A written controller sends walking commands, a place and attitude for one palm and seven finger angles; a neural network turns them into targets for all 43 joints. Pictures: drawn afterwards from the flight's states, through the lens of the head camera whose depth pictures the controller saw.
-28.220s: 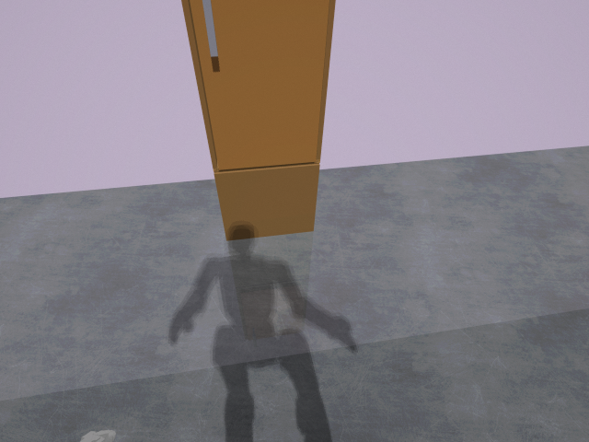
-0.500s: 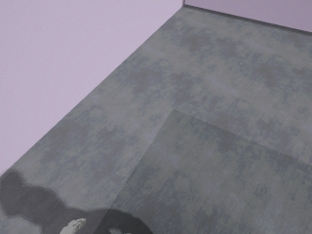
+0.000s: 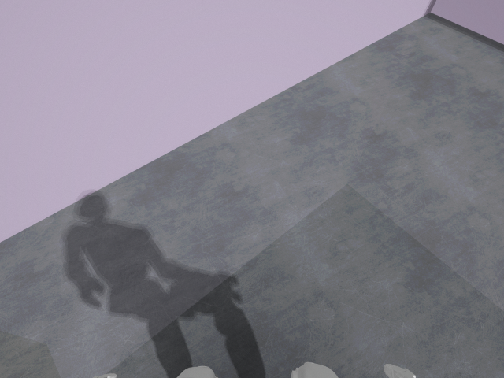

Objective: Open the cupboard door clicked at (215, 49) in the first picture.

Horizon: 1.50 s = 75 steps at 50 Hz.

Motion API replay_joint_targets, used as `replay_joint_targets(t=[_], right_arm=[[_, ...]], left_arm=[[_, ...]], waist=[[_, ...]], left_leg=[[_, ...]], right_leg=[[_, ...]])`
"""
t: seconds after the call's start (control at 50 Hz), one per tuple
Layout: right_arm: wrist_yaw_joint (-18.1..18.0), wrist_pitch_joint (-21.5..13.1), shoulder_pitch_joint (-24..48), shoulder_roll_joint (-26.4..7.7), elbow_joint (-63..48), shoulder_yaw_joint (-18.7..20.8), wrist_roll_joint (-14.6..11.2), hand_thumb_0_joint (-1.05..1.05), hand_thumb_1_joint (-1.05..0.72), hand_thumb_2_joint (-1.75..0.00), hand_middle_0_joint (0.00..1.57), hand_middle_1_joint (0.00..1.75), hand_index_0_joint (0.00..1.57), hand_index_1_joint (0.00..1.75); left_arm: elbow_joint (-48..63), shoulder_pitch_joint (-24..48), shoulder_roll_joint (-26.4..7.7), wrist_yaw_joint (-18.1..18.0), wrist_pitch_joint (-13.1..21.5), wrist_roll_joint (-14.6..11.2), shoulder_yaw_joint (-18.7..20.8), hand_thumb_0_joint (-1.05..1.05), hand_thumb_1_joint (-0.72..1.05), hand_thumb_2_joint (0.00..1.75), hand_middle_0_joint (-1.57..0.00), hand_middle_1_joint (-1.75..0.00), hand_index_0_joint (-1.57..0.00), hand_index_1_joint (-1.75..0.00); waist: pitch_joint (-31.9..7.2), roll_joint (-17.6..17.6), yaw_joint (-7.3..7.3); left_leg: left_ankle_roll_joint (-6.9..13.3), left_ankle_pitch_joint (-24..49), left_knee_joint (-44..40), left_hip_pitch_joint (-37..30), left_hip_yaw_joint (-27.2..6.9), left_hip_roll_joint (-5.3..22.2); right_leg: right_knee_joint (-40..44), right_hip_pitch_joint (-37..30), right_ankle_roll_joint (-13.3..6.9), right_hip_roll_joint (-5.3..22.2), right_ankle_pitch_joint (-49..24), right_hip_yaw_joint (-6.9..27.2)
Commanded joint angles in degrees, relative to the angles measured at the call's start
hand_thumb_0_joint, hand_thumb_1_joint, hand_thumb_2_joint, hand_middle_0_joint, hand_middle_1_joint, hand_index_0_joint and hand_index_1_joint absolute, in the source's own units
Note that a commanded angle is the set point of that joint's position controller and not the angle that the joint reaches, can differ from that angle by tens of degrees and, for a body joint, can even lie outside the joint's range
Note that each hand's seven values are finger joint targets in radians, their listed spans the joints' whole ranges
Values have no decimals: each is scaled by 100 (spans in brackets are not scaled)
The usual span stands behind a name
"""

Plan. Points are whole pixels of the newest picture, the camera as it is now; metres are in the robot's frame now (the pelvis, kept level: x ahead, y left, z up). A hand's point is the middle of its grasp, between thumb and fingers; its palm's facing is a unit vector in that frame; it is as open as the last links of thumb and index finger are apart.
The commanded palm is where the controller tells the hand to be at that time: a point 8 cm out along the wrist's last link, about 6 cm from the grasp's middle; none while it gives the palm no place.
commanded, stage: turn to face it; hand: left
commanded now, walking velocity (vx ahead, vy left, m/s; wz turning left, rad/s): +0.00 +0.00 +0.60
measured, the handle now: out of the picture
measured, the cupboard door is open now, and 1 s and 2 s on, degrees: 47 47 47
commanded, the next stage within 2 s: none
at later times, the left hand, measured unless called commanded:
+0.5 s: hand out of the picture +0.01 +0.19 -0.17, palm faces +0.36 -0.90 -0.24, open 7.4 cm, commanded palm none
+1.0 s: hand out of the picture -0.06 +0.14 -0.17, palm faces +0.63 -0.74 -0.23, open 7.4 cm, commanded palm none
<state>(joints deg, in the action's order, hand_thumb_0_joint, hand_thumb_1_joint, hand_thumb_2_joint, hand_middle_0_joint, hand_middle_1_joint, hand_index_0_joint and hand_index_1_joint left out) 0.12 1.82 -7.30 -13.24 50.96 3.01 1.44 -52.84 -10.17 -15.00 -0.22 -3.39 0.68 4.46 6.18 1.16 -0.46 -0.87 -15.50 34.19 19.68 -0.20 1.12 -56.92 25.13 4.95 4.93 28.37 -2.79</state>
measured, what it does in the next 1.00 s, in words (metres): steps on the spot, turning left: right foot, then left foot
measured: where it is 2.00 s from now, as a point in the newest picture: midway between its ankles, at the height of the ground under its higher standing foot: outside the picture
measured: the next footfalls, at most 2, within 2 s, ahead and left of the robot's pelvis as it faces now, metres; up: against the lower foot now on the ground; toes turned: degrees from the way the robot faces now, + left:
right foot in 0.10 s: +0.06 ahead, -0.15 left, +0.00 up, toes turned +0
left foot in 0.40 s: +0.03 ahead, +0.12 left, +0.00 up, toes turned +21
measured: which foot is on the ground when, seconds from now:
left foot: down 0.00-0.10, up 0.12-0.38, down 0.40-0.64, up 0.66-0.96, down 0.98-1.00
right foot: up 0.00-0.08, down 0.10-0.38, up 0.40-0.62, down 0.64-0.96, up 0.98-1.00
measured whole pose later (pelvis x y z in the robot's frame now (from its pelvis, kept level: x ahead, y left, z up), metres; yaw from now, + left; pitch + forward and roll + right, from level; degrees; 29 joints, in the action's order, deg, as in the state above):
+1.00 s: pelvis +0.03 -0.05 -0.01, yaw +39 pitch +1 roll +1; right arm 1.5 2.1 -6.0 -13.5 50.6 3.8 0.8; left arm -52.2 -13.8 -12.5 -0.1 -1.8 0.8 3.4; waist 5.5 2.3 0.0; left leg 0.6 -14.8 34.4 18.8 4.0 1.1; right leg -46.5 18.4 3.5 9.5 28.3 -10.8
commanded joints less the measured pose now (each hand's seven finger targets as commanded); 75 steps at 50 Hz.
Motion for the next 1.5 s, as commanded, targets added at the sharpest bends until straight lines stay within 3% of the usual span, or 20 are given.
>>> replay_joint_targets(t=[0.0, 0.04, 0.08, 0.14, 0.28, 0.32, 0.36, 0.38, 0.58, 0.64, 0.7, 0.76, 0.9, 0.94, 0.96, 1.16, 1.18, 1.22, 1.32, 1.48], right_arm=[[-61, -10, 114, -1314, -397, 381, 26, 0, -90, -90, 20, 30, 20, 30], [-33, 31, 355, -1081, -516, 377, -42, 0, -90, -90, 20, 30, 20, 30], [69, 34, 427, -659, -728, 315, -61, 0, -90, -90, 20, 30, 20, 30], [121, 110, 231, -561, -441, 297, -33, 0, -90, -90, 20, 30, 20, 30], [176, 5, 349, -214, -425, 119, -104, 0, -90, -90, 20, 30, 20, 30], [158, -21, -112, -463, -324, 180, -68, 0, -90, -90, 20, 30, 20, 30], [94, -75, -929, -1514, -217, 457, -1, 0, -90, -90, 20, 30, 20, 30], [43, -40, -1260, -1705, -87, 474, 14, 0, -90, -90, 20, 30, 20, 30], [-47, 18, 218, -1183, -445, 398, 15, 0, -90, -90, 20, 30, 20, 30], [74, 34, 379, -640, -720, 321, -42, 0, -90, -90, 20, 30, 20, 30], [122, 107, 196, -527, -428, 306, -31, 0, -90, -90, 20, 30, 20, 30], [171, 90, 362, -277, -410, 184, -88, 0, -90, -90, 20, 30, 20, 30], [155, -4, -44, -434, -334, 172, -71, 0, -90, -90, 20, 30, 20, 30], [78, -71, -861, -1513, -203, 454, 7, 0, -90, -90, 20, 30, 20, 30], [39, -30, -1239, -1684, -90, 469, -10, 0, -90, -90, 20, 30, 20, 30], [-51, 4, 248, -1198, -417, 390, 7, 0, -90, -90, 20, 30, 20, 30], [-37, 22, 332, -1054, -483, 385, -27, 0, -90, -90, 20, 30, 20, 30], [62, 27, 427, -565, -722, 307, -64, 0, -90, -90, 20, 30, 20, 30], [165, 133, 280, -366, -396, 249, -61, 0, -90, -90, 20, 30, 20, 30], [162, -22, -35, -429, -335, 180, -74, 0, -90, -90, 20, 30, 20, 30]], left_arm=[[442, -297, -338, 7, 217, -7, 78, 0, 90, 90, -20, -30, -20, -30], [364, -829, -573, -32, 298, 37, 158, 0, 90, 90, -20, -30, -20, -30], [516, -756, -1378, -111, 341, 125, 262, 0, 90, 90, -20, -30, -20, -30], [651, -24, -723, -162, 386, 83, 96, 0, 90, 90, -20, -30, -20, -30], [347, -618, -978, -127, 418, 98, 209, 0, 90, 90, -20, -30, -20, -30], [389, -430, -952, -91, 386, 28, 228, 0, 90, 90, -20, -30, -20, -30], [769, -150, -360, -34, 333, -20, 60, 0, 90, 90, -20, -30, -20, -30], [965, 231, -430, -71, 266, 32, 52, 0, 90, 90, -20, -30, -20, -30], [435, -584, -314, -13, 244, -1, 123, 0, 90, 90, -20, -30, -20, -30], [571, -646, -1289, -120, 314, 114, 265, 0, 90, 90, -20, -30, -20, -30], [667, 0, -656, -166, 372, 76, 110, 0, 90, 90, -20, -30, -20, -30], [520, -345, -704, -155, 422, 95, 122, 0, 90, 90, -20, -30, -20, -30], [352, -451, -937, -90, 381, 35, 234, 0, 90, 90, -20, -30, -20, -30], [712, -240, -364, -23, 322, -35, 90, 0, 90, 90, -20, -30, -20, -30], [941, 210, -421, -64, 258, 41, 32, 0, 90, 90, -20, -30, -20, -30], [439, -556, -327, 2, 253, 4, 115, 0, 90, 90, -20, -30, -20, -30], [399, -797, -463, -26, 299, 25, 164, 0, 90, 90, -20, -30, -20, -30], [526, -770, -1313, -112, 328, 131, 290, 0, 90, 90, -20, -30, -20, -30], [653, -89, -644, -156, 399, 93, 101, 0, 90, 90, -20, -30, -20, -30], [368, -498, -935, -81, 374, 30, 237, 0, 90, 90, -20, -30, -20, -30]], waist=[[-890, -1124, 24], [-860, -456, -274], [-732, 1724, -394], [-499, 1188, 92], [-919, 998, -174], [-1008, 712, 121], [-1336, -1837, 570], [-1255, -1326, 723], [-872, -907, -140], [-659, 1584, -370], [-444, 1108, 88], [-711, 1024, -87], [-956, 763, 109], [-1299, -1953, 572], [-1257, -1314, 719], [-857, -936, -108], [-854, -470, -249], [-676, 1741, -404], [-513, 1067, 55], [-988, 719, 74]], left_leg=[[785, 1127, -1115, -83, -1394, 1094], [410, 127, -433, 720, -1147, 562], [-128, -2011, 2435, 1553, -56, -311], [-222, -1242, 3659, 1509, -131, 162], [-217, -793, 318, 371, 778, -110], [-95, 331, -708, -708, 705, -80], [1135, 3692, -1204, -2295, -2193, 2239], [1528, 2994, -1229, -1814, -2304, 2468], [642, 345, -1042, 341, -1446, 878], [-108, -1877, 2401, 1555, -124, -309], [-212, -1193, 3524, 1503, -131, 112], [-302, -1215, 2091, 1090, 338, 54], [-96, 166, -654, -655, 694, -94], [1147, 3433, -1252, -2338, -2247, 2165], [1521, 3195, -1204, -2029, -2341, 2477], [673, 697, -1025, 163, -1410, 907], [438, 188, -590, 579, -1206, 575], [-129, -1903, 2190, 1590, -61, -414], [-270, -1146, 2874, 1162, 124, 93], [-90, 196, -715, -640, 662, -104]], right_leg=[[1508, -912, -86, -333, -468, -103], [3204, -1907, -188, -74, -1176, 139], [4536, -1635, -1291, 2392, -798, 2514], [3876, -1297, -1197, 1625, -2546, 1029], [2753, -2357, -939, 1528, -5097, -107], [2146, -1656, -574, 1420, -4324, -460], [-136, 775, 126, 316, 744, -685], [-833, 842, 21, 243, 973, -47], [2337, -1481, -159, -357, -944, -124], [4604, -1545, -1360, 2366, -413, 2455], [3889, -1367, -1216, 1593, -2585, 936], [3391, -2114, -1083, 1419, -4488, 130], [2306, -1708, -640, 1452, -4179, -458], [2, 788, 115, 339, 631, -778], [-732, 923, 8, 279, 985, -110], [2158, -1333, -129, -355, -907, -142], [3141, -1884, -187, -125, -1160, 35], [4572, -1760, -1273, 2335, -589, 2499], [3697, -1502, -1093, 1447, -3390, 326], [2290, -1736, -602, 1451, -4025, -495]])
